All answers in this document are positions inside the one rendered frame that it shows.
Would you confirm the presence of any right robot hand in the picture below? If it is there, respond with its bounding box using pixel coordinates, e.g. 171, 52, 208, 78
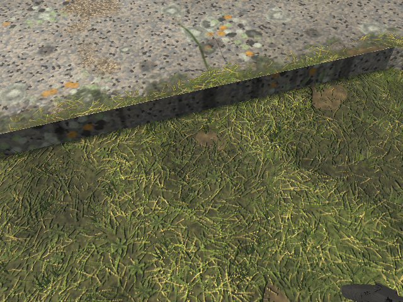
341, 283, 403, 302

